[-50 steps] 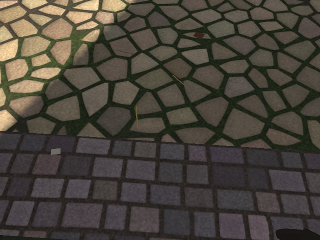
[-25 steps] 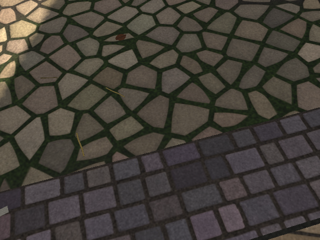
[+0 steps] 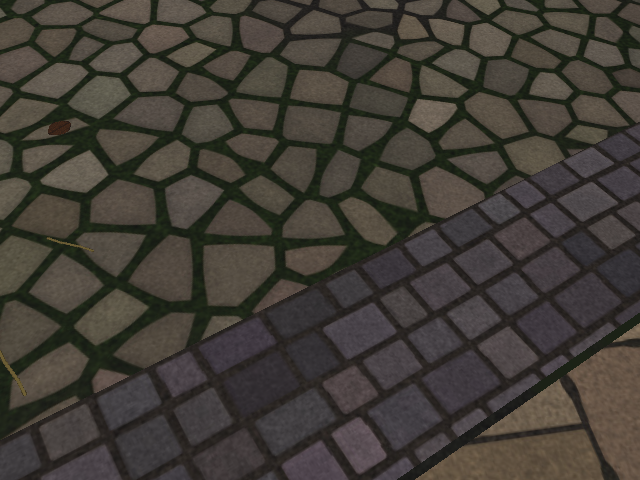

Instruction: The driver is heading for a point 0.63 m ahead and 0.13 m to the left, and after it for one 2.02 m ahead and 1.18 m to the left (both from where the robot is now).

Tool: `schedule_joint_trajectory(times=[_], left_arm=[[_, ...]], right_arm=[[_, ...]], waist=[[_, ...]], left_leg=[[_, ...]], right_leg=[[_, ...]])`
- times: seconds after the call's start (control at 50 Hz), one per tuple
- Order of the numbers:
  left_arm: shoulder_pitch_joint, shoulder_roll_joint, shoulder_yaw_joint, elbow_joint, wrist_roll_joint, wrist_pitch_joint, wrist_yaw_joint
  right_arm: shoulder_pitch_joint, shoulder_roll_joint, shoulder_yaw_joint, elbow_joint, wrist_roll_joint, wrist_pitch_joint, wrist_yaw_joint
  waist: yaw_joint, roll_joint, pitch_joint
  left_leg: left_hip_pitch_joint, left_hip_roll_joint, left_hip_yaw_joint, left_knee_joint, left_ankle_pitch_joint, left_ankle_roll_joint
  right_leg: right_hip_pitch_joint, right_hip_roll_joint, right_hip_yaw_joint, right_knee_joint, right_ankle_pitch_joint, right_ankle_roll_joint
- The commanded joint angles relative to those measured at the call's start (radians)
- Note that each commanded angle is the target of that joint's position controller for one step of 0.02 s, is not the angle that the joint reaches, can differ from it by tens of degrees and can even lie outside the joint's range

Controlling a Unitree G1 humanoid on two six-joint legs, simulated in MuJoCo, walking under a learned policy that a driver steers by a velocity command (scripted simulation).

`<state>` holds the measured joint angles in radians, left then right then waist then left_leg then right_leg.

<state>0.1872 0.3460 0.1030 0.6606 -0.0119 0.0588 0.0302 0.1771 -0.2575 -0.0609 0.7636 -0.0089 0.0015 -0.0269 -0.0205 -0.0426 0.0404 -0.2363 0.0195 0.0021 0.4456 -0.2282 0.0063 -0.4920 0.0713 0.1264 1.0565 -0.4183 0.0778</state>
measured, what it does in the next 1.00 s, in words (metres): walks ahead, turning left: right foot, then left foot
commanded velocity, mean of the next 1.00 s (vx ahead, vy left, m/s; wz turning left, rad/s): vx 0.32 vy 0.00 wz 0.23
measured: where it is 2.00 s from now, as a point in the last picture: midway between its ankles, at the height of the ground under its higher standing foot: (232, 421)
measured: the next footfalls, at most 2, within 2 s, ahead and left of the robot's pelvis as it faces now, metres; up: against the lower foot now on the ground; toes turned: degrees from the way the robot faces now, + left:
right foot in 0.14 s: +0.03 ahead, -0.15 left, +0.00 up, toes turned +2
left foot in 0.52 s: +0.15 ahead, +0.11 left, +0.00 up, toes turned +6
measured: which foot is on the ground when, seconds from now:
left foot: down 0.00-0.16, up 0.18-0.50, down 0.52-1.00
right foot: up 0.00-0.12, down 0.14-0.52, up 0.54-1.00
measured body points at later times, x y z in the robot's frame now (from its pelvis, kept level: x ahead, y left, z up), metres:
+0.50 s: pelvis +0.07 +0.01 -0.01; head +0.07 +0.03 +0.44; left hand +0.11 +0.30 -0.13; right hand +0.22 -0.27 -0.10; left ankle +0.11 +0.11 -0.74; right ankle -0.01 -0.15 -0.74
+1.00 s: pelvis +0.31 +0.05 -0.02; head +0.34 +0.08 +0.43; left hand +0.51 +0.34 -0.07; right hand +0.36 -0.24 -0.13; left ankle +0.11 +0.11 -0.74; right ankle +0.49 -0.02 -0.74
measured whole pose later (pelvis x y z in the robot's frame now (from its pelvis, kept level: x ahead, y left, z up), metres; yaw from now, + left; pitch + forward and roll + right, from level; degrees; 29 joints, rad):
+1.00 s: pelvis +0.31 +0.05 -0.02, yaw +19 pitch +3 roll -1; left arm -0.04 0.27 0.04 0.61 -0.01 -0.12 -0.04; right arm 0.47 -0.29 -0.06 0.82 0.03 -0.03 -0.03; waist -0.11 -0.03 0.03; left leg 0.05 -0.07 -0.23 0.38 -0.46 0.07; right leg -0.50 0.03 0.05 0.44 0.01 0.00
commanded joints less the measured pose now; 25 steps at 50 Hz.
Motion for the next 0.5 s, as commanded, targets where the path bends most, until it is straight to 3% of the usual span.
schedule_joint_trajectory(times=[0.02,0.04,0.08,0.12,0.14,0.16,0.18,0.2,0.22,0.24,0.26,0.28,0.32,0.38,0.42,0.46,0.5], left_arm=[[-0.051,0.007,-0.014,-0.09,0.005,-0.017,-0.004],[-0.061,-0.003,-0.021,-0.094,0.006,-0.018,-0.007],[-0.045,0.021,-0.016,-0.082,0.0,-0.019,-0.01],[0.019,0.02,-0.015,-0.044,0.004,-0.02,-0.014],[0.036,0.032,-0.017,-0.039,0.011,-0.02,-0.011],[0.07,0.079,-0.013,-0.039,0.016,-0.018,-0.003],[0.061,0.122,-0.002,-0.016,0.02,-0.016,-0.006],[0.07,0.115,0.003,-0.029,0.014,-0.024,-0.015],[0.092,0.115,0.001,-0.016,0.023,-0.035,-0.015],[0.114,0.124,0.001,-0.004,0.028,-0.05,-0.01],[0.124,0.115,-0.002,0.008,0.018,-0.067,-0.008],[0.13,0.095,-0.008,0.012,0.007,-0.08,-0.004],[0.109,0.075,-0.011,0.01,0.001,-0.094,0.0],[0.082,0.095,-0.001,0.007,0.003,-0.105,-0.008],[0.085,0.11,0.007,0.016,-0.004,-0.111,-0.019],[0.067,0.114,0.01,0.023,-0.013,-0.113,-0.026],[0.063,0.085,0.0,0.027,-0.003,-0.113,-0.029]], right_arm=[[-0.047,-0.156,-0.031,-0.062,0.003,-0.006,-0.004],[-0.043,-0.17,-0.034,-0.058,0.005,-0.003,0.0],[-0.019,-0.193,-0.038,-0.045,0.015,0.003,0.007],[-0.018,-0.177,-0.028,-0.031,0.032,0.003,0.011],[0.023,-0.145,-0.014,-0.013,0.027,-0.008,0.016],[0.032,-0.094,0.006,-0.016,-0.007,-0.022,0.028],[0.038,-0.056,0.015,-0.028,-0.01,-0.034,0.029],[-0.051,-0.118,0.006,-0.036,-0.004,-0.038,0.025],[-0.112,-0.147,-0.008,-0.054,0.013,-0.043,0.026],[-0.13,-0.154,-0.016,-0.059,0.026,-0.045,0.024],[-0.114,-0.167,-0.025,-0.062,0.033,-0.048,0.026],[-0.096,-0.16,-0.027,-0.057,0.039,-0.056,0.032],[-0.089,-0.128,-0.018,-0.042,0.04,-0.073,0.049],[-0.088,-0.089,0.001,-0.03,0.034,-0.077,0.071],[-0.075,-0.104,0.004,-0.029,0.035,-0.068,0.075],[-0.024,-0.117,0.002,-0.016,0.036,-0.06,0.074],[0.105,-0.142,-0.013,0.03,0.039,-0.052,0.064]], waist=[[-0.005,0.221,-0.097],[-0.013,0.239,-0.1],[-0.019,0.247,-0.101],[0.02,0.216,-0.089],[0.021,0.172,-0.119],[0.008,0.028,-0.171],[-0.023,-0.174,-0.166],[0.06,-0.151,-0.101],[0.087,-0.158,-0.024],[0.096,-0.183,0.032],[0.088,-0.199,0.064],[0.076,-0.173,0.067],[0.069,-0.12,0.048],[0.065,-0.101,0.006],[0.059,-0.098,0.004],[0.021,-0.073,0.009],[-0.036,-0.028,-0.011]], left_leg=[[0.15,0.201,-0.163,-0.1,0.337,0.202],[0.134,0.205,-0.158,-0.097,0.355,0.205],[0.124,0.213,-0.171,-0.076,0.389,0.209],[0.082,0.193,-0.156,-0.037,0.385,0.171],[0.015,0.173,-0.141,-0.039,0.249,0.112],[-0.089,0.105,-0.068,0.065,0.057,0.036],[-0.133,0.002,0.047,0.093,-0.162,-0.017],[-0.166,-0.027,0.07,0.189,-0.2,-0.042],[-0.252,-0.026,0.059,0.279,-0.228,-0.035],[-0.326,-0.007,0.024,0.386,-0.299,-0.02],[-0.408,0.022,-0.014,0.46,-0.317,-0.004],[-0.457,0.047,-0.038,0.482,-0.287,0.014],[-0.45,0.059,-0.02,0.41,-0.201,0.035],[-0.278,0.042,0.028,0.279,-0.096,0.034],[-0.179,0.028,0.046,0.224,-0.051,0.033],[-0.065,0.014,0.064,0.16,0.015,0.046],[0.098,-0.027,0.088,0.145,-0.023,0.068]], right_leg=[[0.024,-0.052,-0.048,-0.201,-0.018,0.017],[0.082,-0.062,-0.076,-0.28,-0.034,0.014],[0.165,-0.054,-0.119,-0.422,0.015,0.006],[0.303,-0.042,-0.141,-0.698,0.233,-0.034],[0.433,-0.077,-0.087,-0.76,0.316,-0.065],[0.572,-0.212,0.07,-0.726,0.464,-0.108],[0.48,-0.275,0.145,-0.7,0.187,-0.21],[0.418,-0.287,0.226,-0.783,-0.118,-0.268],[0.385,-0.318,0.295,-0.855,-0.265,-0.288],[0.374,-0.345,0.349,-0.893,-0.28,-0.306],[0.401,-0.371,0.379,-0.903,-0.251,-0.318],[0.438,-0.37,0.369,-0.9,-0.213,-0.314],[0.474,-0.339,0.266,-0.906,-0.11,-0.28],[0.395,-0.294,0.114,-0.902,0.026,-0.256],[0.334,-0.3,0.068,-0.899,0.028,-0.257],[0.263,-0.304,0.023,-0.861,0.0,-0.241],[0.174,-0.272,-0.039,-0.731,0.001,-0.204]])
Velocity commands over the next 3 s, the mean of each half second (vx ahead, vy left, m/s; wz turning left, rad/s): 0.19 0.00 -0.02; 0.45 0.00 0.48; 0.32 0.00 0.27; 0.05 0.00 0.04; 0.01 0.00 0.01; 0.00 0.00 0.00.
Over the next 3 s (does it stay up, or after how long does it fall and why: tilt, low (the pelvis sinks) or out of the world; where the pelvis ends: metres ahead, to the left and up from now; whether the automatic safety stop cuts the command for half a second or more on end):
stays up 0.60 0.16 0.00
